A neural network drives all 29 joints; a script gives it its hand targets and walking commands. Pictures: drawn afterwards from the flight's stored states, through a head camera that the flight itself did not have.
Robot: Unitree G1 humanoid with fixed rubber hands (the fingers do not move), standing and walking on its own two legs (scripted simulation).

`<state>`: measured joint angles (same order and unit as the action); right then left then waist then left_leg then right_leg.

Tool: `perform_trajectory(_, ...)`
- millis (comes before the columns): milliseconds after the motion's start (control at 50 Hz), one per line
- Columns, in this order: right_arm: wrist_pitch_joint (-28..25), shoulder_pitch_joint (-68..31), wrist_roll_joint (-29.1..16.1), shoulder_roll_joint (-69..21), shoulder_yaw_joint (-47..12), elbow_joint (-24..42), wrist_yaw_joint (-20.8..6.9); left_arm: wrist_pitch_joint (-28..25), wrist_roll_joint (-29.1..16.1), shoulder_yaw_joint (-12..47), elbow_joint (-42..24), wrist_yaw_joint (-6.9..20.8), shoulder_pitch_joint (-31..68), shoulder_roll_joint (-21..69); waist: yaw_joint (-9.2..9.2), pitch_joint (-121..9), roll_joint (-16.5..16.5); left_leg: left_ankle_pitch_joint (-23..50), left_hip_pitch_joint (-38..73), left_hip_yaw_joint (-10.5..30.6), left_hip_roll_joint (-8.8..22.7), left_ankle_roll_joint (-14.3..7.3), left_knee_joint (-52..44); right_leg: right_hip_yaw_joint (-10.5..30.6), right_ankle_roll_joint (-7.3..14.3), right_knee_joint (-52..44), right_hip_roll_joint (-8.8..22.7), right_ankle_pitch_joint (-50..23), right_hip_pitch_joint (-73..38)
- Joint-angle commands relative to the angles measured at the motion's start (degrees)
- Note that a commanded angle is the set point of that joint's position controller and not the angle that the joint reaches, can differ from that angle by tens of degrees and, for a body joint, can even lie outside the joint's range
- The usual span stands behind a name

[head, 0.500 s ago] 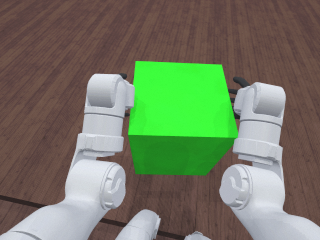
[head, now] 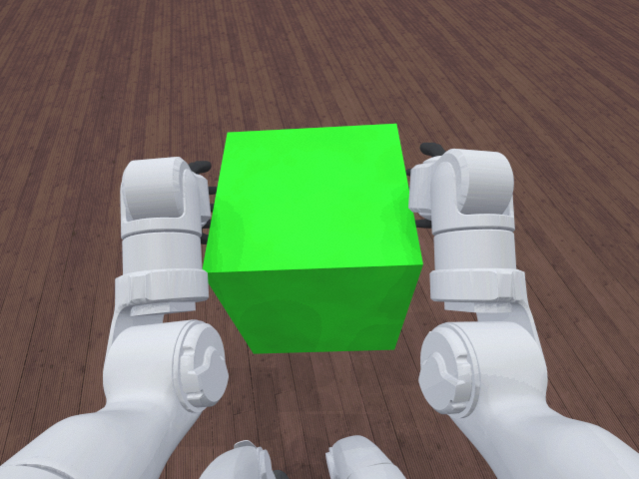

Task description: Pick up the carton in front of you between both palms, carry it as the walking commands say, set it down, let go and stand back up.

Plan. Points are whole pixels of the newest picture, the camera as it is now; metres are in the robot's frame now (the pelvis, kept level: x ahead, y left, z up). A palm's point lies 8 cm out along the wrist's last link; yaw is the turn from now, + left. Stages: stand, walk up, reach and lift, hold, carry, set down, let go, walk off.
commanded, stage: carry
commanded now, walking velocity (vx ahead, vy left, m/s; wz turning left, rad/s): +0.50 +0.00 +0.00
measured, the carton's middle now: (317, 250) +0.39 -0.06 +0.05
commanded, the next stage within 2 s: none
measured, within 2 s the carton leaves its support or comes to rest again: neither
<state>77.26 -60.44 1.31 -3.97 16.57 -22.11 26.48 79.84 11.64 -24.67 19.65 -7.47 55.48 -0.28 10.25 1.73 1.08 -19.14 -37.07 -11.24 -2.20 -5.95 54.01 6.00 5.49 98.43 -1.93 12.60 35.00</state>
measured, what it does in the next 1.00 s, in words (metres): climbs: right foot, then left foot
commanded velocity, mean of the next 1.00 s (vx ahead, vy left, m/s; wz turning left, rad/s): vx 0.37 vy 0.00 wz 0.00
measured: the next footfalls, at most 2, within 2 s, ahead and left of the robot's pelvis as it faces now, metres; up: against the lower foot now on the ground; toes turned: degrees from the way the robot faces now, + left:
right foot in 0.36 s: +0.41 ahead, -0.12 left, +0.00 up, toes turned -4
left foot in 0.76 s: +0.65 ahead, +0.13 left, +0.00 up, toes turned +11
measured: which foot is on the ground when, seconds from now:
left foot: down 0.00-0.36, up 0.38-0.74, down 0.76-1.00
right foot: up 0.00-0.34, down 0.36-0.80, up 0.82-1.00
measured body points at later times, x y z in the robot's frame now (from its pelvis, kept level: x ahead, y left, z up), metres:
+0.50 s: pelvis +0.31 -0.04 +0.07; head +0.31 -0.05 +0.52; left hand +0.68 +0.13 +0.23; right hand +0.71 -0.16 +0.22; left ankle +0.23 +0.07 -0.58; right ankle +0.37 -0.11 -0.67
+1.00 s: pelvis +0.58 +0.01 +0.08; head +0.63 +0.02 +0.53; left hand +0.90 +0.16 +0.15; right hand +0.92 -0.13 +0.16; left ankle +0.55 +0.12 -0.67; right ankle +0.64 -0.09 -0.65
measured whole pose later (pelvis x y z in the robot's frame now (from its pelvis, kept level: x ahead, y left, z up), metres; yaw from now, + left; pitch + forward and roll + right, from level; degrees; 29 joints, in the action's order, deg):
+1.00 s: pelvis +0.58 +0.01 +0.08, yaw +0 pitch +5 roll -1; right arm 68.0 -24.4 11.5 -11.9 11.1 10.3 11.1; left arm 71.5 9.6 -10.3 -11.9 -13.8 22.1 11.3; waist -0.7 -0.4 0.1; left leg -13.0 -12.6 -9.9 4.0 -0.4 20.8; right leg -7.3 -1.8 31.2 1.0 14.4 25.5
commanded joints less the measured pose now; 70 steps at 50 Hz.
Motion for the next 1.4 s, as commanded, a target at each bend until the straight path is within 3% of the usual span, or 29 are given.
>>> perform_trajectory(0,-0.3,-43.9,-27.9,-71.6,-20.4,1.3,-35.3,-3.9,-23.8,23.4,-12.4,12.2,55.3,54.0,-6.03,-32.3,-1.6,4.8,34.0,36.4,16.6,-9.6,-23.5,1.2,1.6,-3.8,2.9,16.7,14.6)
perform_trajectory(20,-0.1,-42.5,-27.1,-71.5,-20.1,0.8,-35.2,-4.0,-23.7,24.6,-12.8,11.8,54.5,54.7,-6.24,-31.3,-0.5,8.1,34.7,33.8,16.8,-9.5,-23.2,0.8,1.5,-9.3,3.4,21.9,16.1)
perform_trajectory(40,0.2,-41.2,-26.0,-70.7,-19.7,-0.4,-35.0,-3.8,-23.9,26.2,-12.6,11.6,51.9,54.9,-6.15,-32.1,0.9,16.3,36.1,30.7,16.6,-9.4,-23.8,-2.6,1.2,-15.5,4.2,16.0,15.4)
perform_trajectory(120,1.6,-36.8,-21.5,-67.1,-19.3,-0.6,-34.2,-2.3,-26.8,30.4,-11.8,11.7,50.6,58.0,-6.94,-31.7,-6.8,23.7,37.3,19.0,14.8,-8.0,-29.0,-6.4,-0.9,-35.5,6.9,-3.2,13.3)
perform_trajectory(240,1.9,-31.7,-17.5,-59.8,-16.7,-4.4,-34.1,-0.4,-31.4,30.9,-3.5,13.5,49.7,62.8,-6.04,-25.4,-11.1,39.6,41.7,8.6,10.4,-2.8,-29.5,-15.4,-2.5,-63.8,1.4,-10.4,2.9)
perform_trajectory(300,1.5,-32.5,-17.2,-58.0,-15.0,-5.6,-34.1,-0.7,-32.2,28.3,0.9,14.6,48.5,63.3,-10.52,-28.5,-11.7,50.4,39.5,4.1,8.7,1.6,-17.1,-18.0,-1.9,-75.1,-2.3,-15.0,-16.1)
perform_trajectory(320,1.2,-32.9,-17.4,-57.9,-14.5,-5.7,-34.2,-1.0,-32.2,27.1,1.8,14.8,47.9,63.3,-11.98,-30.7,-10.0,41.6,33.7,2.8,9.0,3.3,-10.9,-14.8,-1.6,-75.6,1.7,-14.2,-26.7)
perform_trajectory(340,1.0,-33.1,-17.7,-58.1,-14.2,-6.2,-34.2,-1.4,-32.2,25.0,2.9,15.0,46.7,62.5,-12.8,-33.7,-3.7,23.6,24.5,2.5,7.4,4.5,-1.0,-0.2,-0.4,-71.3,12.5,-19.9,-37.0)
perform_trajectory(360,1.0,-36.7,-17.8,-60.0,-14.1,-6.1,-34.3,-1.8,-30.9,25.0,2.6,14.7,48.7,60.5,-12.97,-36.2,12.2,0.9,5.5,5.6,-0.2,6.5,13.6,22.4,9.4,-72.4,23.6,-24.3,-49.0)
perform_trajectory(380,1.0,-37.2,-18.1,-60.3,-14.5,-6.0,-34.1,-2.0,-31.2,24.0,3.0,14.7,47.6,61.5,-14.08,-34.1,14.6,-10.2,-4.8,10.1,-1.3,5.6,19.9,27.1,11.8,-76.3,23.9,-20.2,-50.4)
perform_trajectory(420,0.3,-37.9,-19.4,-62.4,-15.6,-4.0,-33.6,-2.5,-32.0,22.9,0.5,15.2,48.0,63.1,-13.42,-32.0,3.7,-6.6,-7.3,12.9,3.1,4.0,18.9,17.8,8.7,-75.8,20.9,-17.8,-46.2)
perform_trajectory(440,-0.1,-37.3,-19.5,-63.1,-15.7,-3.2,-33.5,-2.9,-32.4,23.4,-0.6,15.5,48.5,64.8,-12.53,-30.9,2.3,-3.8,-6.2,13.2,5.1,4.1,14.7,14.4,7.0,-77.5,20.3,-15.6,-42.2)
perform_trajectory(540,-2.4,-34.8,-20.4,-68.1,-19.0,0.4,-33.1,-5.0,-30.3,24.0,-0.6,15.8,43.6,69.2,-11.18,-30.5,7.3,1.6,2.7,9.0,7.0,7.6,-8.3,1.5,4.7,-85.6,17.5,-7.4,-36.9)
perform_trajectory(680,-5.1,-21.2,-20.2,-73.4,-25.4,4.2,-34.8,-8.5,-26.6,29.8,-8.9,15.7,30.0,70.0,-11.95,-29.6,9.6,14.6,10.7,1.9,3.4,7.7,-30.3,-8.6,1.2,-81.2,13.8,-23.8,-44.4)
perform_trajectory(720,-5.5,-16.2,-19.7,-73.9,-27.7,7.5,-35.0,-9.1,-25.9,33.3,-14.0,15.3,26.1,69.9,-11.35,-31.4,7.0,17.5,21.6,-0.6,3.2,6.8,-36.6,-11.9,-0.8,-73.5,11.9,-23.1,-41.1)
perform_trajectory(740,-5.6,-13.4,-19.4,-73.8,-28.8,9.2,-35.0,-9.3,-25.7,35.4,-16.7,15.0,24.1,69.7,-10.63,-33.5,4.8,16.5,33.1,1.4,5.7,5.5,-35.6,-13.2,-2.4,-67.2,11.0,-22.3,-33.3)
perform_trajectory(760,-5.6,-9.3,-18.3,-72.5,-29.3,10.1,-35.1,-9.0,-25.6,37.5,-18.7,14.8,21.4,69.3,-9.76,-35.9,-1.4,20.4,44.5,11.6,14.7,2.8,-33.0,-14.3,-4.5,-57.3,9.6,-12.5,-22.5)
perform_trajectory(780,-6.0,-5.5,-16.4,-70.4,-30.5,10.4,-34.6,-8.6,-26.6,39.9,-20.0,15.0,20.9,71.3,-8.75,-37.8,-13.4,30.0,55.8,25.4,23.3,-4.6,-30.8,-13.1,-6.9,-47.6,5.2,-2.7,-7.5)
perform_trajectory(800,-6.4,-2.1,-15.1,-70.0,-31.2,12.1,-34.4,-8.4,-27.3,42.3,-22.4,15.4,19.7,71.4,-8.38,-34.8,-20.2,47.6,60.6,30.1,25.7,-8.8,-30.9,-11.8,-7.4,-43.1,2.0,16.9,4.8)
perform_trajectory(820,-6.4,0.2,-14.8,-69.7,-32.1,15.8,-34.3,-8.5,-28.3,44.7,-24.3,15.7,18.2,72.8,-8.3,-33.5,-16.5,55.6,63.1,26.8,25.9,-8.3,-30.4,-10.1,-6.8,-41.4,2.6,20.9,9.3)
perform_trajectory(860,-6.9,2.6,-14.2,-69.1,-35.1,23.9,-34.1,-9.2,-29.4,47.8,-28.4,15.9,13.3,73.1,-8.29,-31.8,-9.0,54.4,59.3,20.4,23.8,-4.1,-31.1,-9.4,-6.3,-51.0,4.8,19.3,6.8)
perform_trajectory(960,-7.1,15.2,-15.0,-69.5,-41.8,32.5,-35.3,-10.0,-27.8,53.4,-38.3,14.9,0.7,67.5,-9.14,-32.7,-12.5,56.0,49.5,4.5,16.7,0.8,-30.2,-15.0,-7.6,-71.0,1.9,-2.7,-11.9)
perform_trajectory(1020,-6.5,19.6,-16.3,-66.1,-44.1,31.0,-35.9,-8.6,-28.6,54.6,-37.2,16.1,-4.9,67.4,-9.82,-30.5,-8.2,33.9,35.2,1.4,12.7,4.7,-25.2,-14.4,-6.7,-82.8,5.7,-25.3,-29.9)
perform_trajectory(1040,-6.4,20.8,-16.3,-65.1,-44.5,29.5,-36.0,-8.1,-29.0,54.5,-36.1,16.6,-5.6,66.5,-9.71,-30.7,-4.2,21.1,27.5,1.6,12.0,6.7,-22.7,-9.1,-5.9,-79.2,12.4,-37.4,-37.9)
perform_trajectory(1060,-5.7,18.1,-17.4,-65.2,-45.4,29.9,-36.2,-8.0,-28.1,54.3,-33.8,17.0,-5.4,66.7,-9.66,-31.8,3.5,6.4,21.9,3.6,9.4,8.2,-21.7,-3.0,-1.5,-72.9,18.6,-54.5,-43.6)
perform_trajectory(1080,-4.8,15.9,-18.5,-64.7,-46.1,29.6,-36.5,-8.0,-27.7,53.4,-30.0,17.3,-6.7,66.9,-10.07,-31.6,8.1,0.1,18.9,5.1,8.7,8.9,-23.3,-1.1,2.2,-71.5,20.2,-54.4,-46.2)
perform_trajectory(1100,-4.6,15.1,-19.0,-64.7,-46.5,28.7,-36.9,-8.1,-27.8,52.9,-27.9,17.5,-7.8,67.3,-10.09,-29.5,8.7,-1.1,18.7,4.9,8.4,9.3,-24.4,-1.4,2.6,-72.8,19.6,-53.2,-44.4)
perform_trajectory(1220,-5.9,11.7,-20.4,-67.6,-45.9,24.1,-38.0,-10.1,-28.2,52.6,-26.6,17.6,-3.6,69.2,-10.34,-29.2,3.8,24.0,27.5,3.5,8.4,10.2,-30.2,-8.9,-1.7,-68.2,13.0,-60.5,-40.8)
perform_trajectory(1380,-6.8,15.6,-19.0,-67.4,-44.2,24.7,-37.4,-10.4,-29.2,55.0,-30.7,16.7,-3.0,69.1,-10.0,-27.3,-3.3,41.7,35.1,3.1,9.7,9.3,-29.3,-12.1,-1.8,-67.2,8.2,-42.0,-30.0)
